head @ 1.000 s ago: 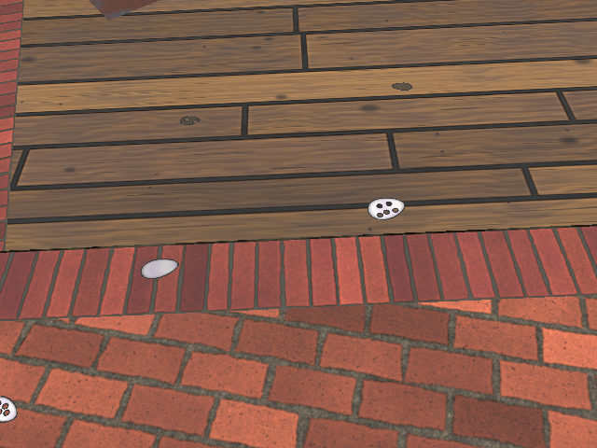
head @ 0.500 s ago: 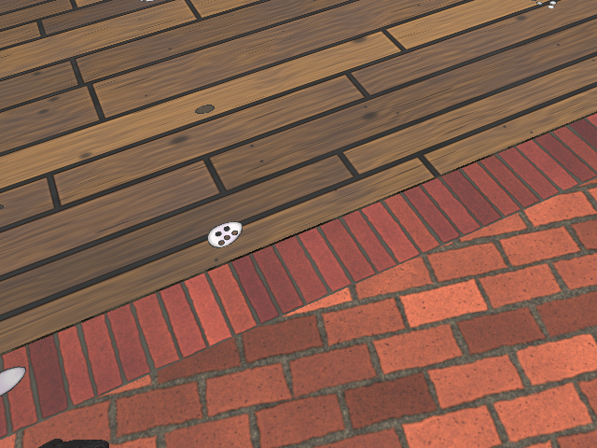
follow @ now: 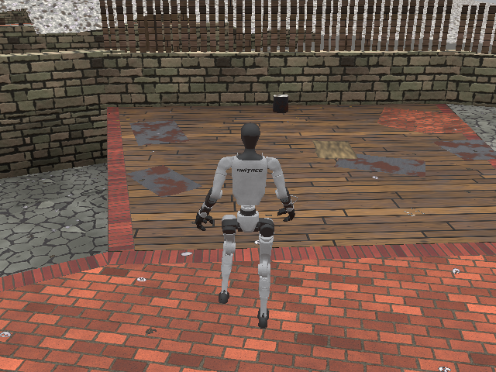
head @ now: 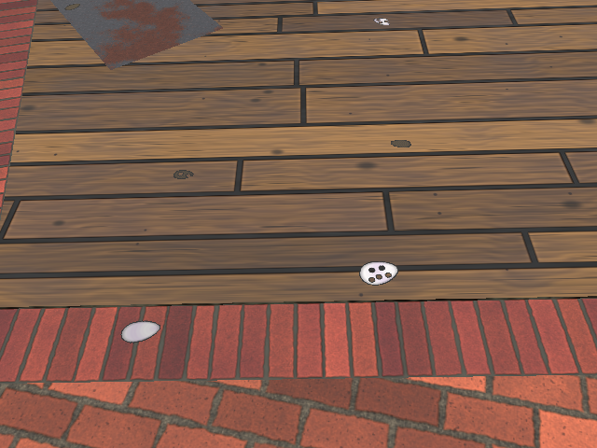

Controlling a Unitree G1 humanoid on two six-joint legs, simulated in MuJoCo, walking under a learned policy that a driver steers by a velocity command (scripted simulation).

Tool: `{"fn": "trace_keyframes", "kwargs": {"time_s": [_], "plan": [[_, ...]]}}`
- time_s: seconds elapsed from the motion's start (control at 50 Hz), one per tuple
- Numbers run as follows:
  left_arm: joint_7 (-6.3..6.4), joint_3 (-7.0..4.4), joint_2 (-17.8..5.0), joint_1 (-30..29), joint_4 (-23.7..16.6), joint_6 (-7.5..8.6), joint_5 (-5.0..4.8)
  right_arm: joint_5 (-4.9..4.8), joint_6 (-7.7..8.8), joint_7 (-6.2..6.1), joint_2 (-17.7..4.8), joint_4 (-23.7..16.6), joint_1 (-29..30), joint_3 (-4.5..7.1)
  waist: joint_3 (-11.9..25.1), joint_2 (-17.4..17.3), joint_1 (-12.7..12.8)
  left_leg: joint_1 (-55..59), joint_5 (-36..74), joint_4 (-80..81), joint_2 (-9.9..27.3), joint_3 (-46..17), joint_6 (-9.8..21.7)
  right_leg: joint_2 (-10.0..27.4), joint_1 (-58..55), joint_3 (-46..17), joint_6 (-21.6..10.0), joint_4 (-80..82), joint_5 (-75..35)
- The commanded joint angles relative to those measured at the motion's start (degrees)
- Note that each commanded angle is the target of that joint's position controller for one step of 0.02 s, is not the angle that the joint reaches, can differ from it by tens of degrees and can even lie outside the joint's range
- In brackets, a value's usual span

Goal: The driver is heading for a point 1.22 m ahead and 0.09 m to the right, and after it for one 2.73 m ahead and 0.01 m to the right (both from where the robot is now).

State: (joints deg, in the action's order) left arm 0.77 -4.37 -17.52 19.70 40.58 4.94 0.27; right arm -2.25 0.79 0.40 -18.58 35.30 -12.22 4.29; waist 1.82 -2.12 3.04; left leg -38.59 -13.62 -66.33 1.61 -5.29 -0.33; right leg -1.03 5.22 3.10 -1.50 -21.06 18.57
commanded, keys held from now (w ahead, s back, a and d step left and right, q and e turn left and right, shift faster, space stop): w+q+shift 0.16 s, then w+e+shift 0.84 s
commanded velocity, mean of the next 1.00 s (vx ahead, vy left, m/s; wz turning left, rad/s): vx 0.93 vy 0.00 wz -0.25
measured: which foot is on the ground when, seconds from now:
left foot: up 0.00-0.30, down 0.32-0.80, up 0.82-1.00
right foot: down 0.00-0.32, up 0.34-0.76, down 0.78-1.00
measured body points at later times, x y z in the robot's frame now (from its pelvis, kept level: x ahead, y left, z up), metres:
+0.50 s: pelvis +0.34 +0.13 -0.01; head +0.36 +0.12 +0.44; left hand +0.36 +0.41 -0.13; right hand +0.46 -0.13 -0.12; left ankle +0.32 +0.21 -0.74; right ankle +0.31 -0.06 -0.63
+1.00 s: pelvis +0.78 +0.12 -0.01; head +0.80 +0.11 +0.44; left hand +0.85 +0.37 -0.13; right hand +0.97 -0.15 -0.05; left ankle +0.90 +0.32 -0.65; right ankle +0.77 +0.10 -0.74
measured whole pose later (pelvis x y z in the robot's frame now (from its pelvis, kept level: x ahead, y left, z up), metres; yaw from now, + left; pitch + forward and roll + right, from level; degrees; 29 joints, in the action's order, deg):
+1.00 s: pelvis +0.78 +0.12 -0.01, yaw -18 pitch -2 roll +0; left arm -1.6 -2.7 -13.3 27.2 43.3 3.9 -0.9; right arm 0.4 8.2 0.0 -13.4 32.5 -1.0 0.3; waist -3.9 -1.0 4.2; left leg -34.8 -15.2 -66.8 3.9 -11.9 -0.2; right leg -11.4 11.6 -4.5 -10.4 -28.8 14.4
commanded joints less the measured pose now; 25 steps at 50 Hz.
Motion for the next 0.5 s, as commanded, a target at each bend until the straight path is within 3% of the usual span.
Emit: {"fn": "trace_keyframes", "kwargs": {"time_s": [0.02,0.12,0.16,0.2,0.22,0.26,0.28,0.3,0.32,0.34,0.36,0.38,0.4,0.42,0.44,0.46,0.5], "plan": [[0.26,-0.9,-6.12,0.98,-2.49,1.83,0.68,-0.17,1.34,1.19,-2.87,-4.69,4.25,0.3,-6.93,6.78,1.16,-20.28,7.38,-8.32,4.7,-1.13,-0.1,15.2,-8.79,-10.98,-3.66,11.84,0.24],[-0.04,-0.09,-5.16,4.03,0.65,1.54,1.51,-0.55,1.33,2.44,-1.64,-6.82,11.21,-0.68,-13.07,6.21,2.55,-19.36,13.66,0.3,4.74,2.98,-0.5,14.21,-5.7,0.63,-3.21,14.7,-8.88],[0.14,-0.13,-5.9,5.37,1.93,1.24,1.29,-0.54,1.76,3.64,-0.31,-7.62,14.98,-1.48,-14.8,4.74,3.55,-17.18,14.78,7.39,4.67,6.71,0.89,14.39,-6.68,4.47,-2.2,15.45,-13.14],[-0.06,0.27,-5.95,9.83,4.45,0.9,0.4,-0.56,2.77,4.58,2.99,-9.08,19.16,-2.96,-16.25,3.07,4.47,-12.06,12.23,15.76,2.53,8.6,3.52,16.47,-7.2,4.78,-3.59,16.89,-23.67],[-0.17,0.29,-7.17,9.21,5.11,0.51,-0.11,-0.73,3.14,4.87,2.67,-9.63,19.34,-2.9,-15.98,4.12,2.59,-7.42,9.05,20.1,0.4,10.54,5.14,16.65,-7.76,6.35,-4.21,15.61,-36.79],[0.14,-0.1,-11.24,9.85,6.91,-0.18,-0.95,-0.24,3.18,4.64,-0.21,-10.62,18.38,-1.64,-11.3,9.89,-2.0,2.58,1.22,23.71,-4.85,14.44,7.88,19.38,-12.18,6.67,-6.63,8.15,-72.01],[0.3,-0.06,-12.56,10.03,8.15,-0.53,-1.01,-0.19,2.85,4.16,-3.62,-9.97,11.85,-0.06,-6.12,12.36,-7.3,12.81,-0.69,25.13,-6.13,13.6,9.79,20.98,-12.17,5.54,-7.11,-0.47,-83.07],[0.39,0.05,-13.37,8.71,9.17,-0.8,-1.18,-0.29,2.29,3.11,-7.51,-6.68,-1.46,1.99,1.05,13.24,-15.13,30.49,2.26,28.91,-6.15,11.95,11.94,20.5,-7.03,4.6,-6.81,-12.91,-85.28],[0.47,0.77,-12.03,5.9,8.37,-0.03,-1.23,-0.11,1.43,1.58,-10.58,-2.69,-15.16,3.6,6.83,12.21,-22.19,53.9,3.74,30.16,0.12,2.87,12.94,17.0,9.73,2.62,-5.27,-29.79,-67.12],[-0.64,3.64,0.04,14.55,5.53,1.07,-1.36,2.0,2.14,0.74,-15.13,-0.86,-15.81,3.56,19.14,-6.06,-11.41,74.4,-19.24,33.57,18.74,-27.36,17.07,4.79,30.73,-2.8,-3.1,-54.65,5.74],[-0.6,2.01,-7.21,7.75,5.17,3.14,-3.87,2.78,3.11,0.76,-9.76,-1.27,-18.72,2.46,26.35,-2.34,-16.32,69.06,-28.32,44.71,20.88,-39.36,15.1,3.22,30.44,-14.43,-4.33,-59.89,7.86],[-0.12,0.95,-7.65,-0.76,1.43,3.12,-6.13,3.3,3.97,1.09,-6.83,0.88,-15.77,1.49,12.11,-2.61,-14.97,59.56,-24.69,48.88,18.76,-31.49,12.23,4.34,36.74,-13.01,-3.42,-61.38,3.41],[0.2,1.61,-4.78,-2.06,0.36,2.92,-5.52,2.8,4.48,1.23,-5.55,2.04,-12.44,1.27,3.54,0.18,-11.77,49.66,-17.36,50.68,17.85,-23.79,11.66,6.88,37.82,-11.87,-2.83,-59.36,-0.43],[0.31,1.44,-3.19,-1.26,1.14,2.23,-3.97,3.01,4.97,1.2,-3.45,2.77,-8.75,0.91,-0.46,0.65,-8.35,41.51,-11.96,51.77,16.11,-16.85,10.73,9.25,35.7,-11.3,-2.15,-57.23,-4.2],[0.1,1.27,-1.96,3.03,2.7,0.7,-3.75,3.84,5.57,1.34,-0.3,3.18,-6.01,0.28,-1.9,-1.11,-4.74,35.28,-7.54,52.67,13.84,-10.05,9.59,11.35,31.22,-11.89,-1.91,-56.64,-7.79],[-0.19,1.3,-0.31,5.46,3.82,-0.78,-3.97,3.67,5.94,1.59,1.73,4.0,-4.48,0.11,-2.53,-2.62,-3.03,31.85,-3.94,54.15,12.92,-5.45,8.96,12.42,28.98,-11.3,-1.63,-56.6,-9.05],[-0.53,1.18,0.95,5.16,4.05,-3.04,-3.96,2.39,6.47,1.78,2.64,5.47,-2.23,0.16,-6.05,-2.48,-1.35,27.96,2.79,56.83,11.91,2.78,7.19,13.78,30.88,-10.41,-0.97,-56.03,-8.73]]}}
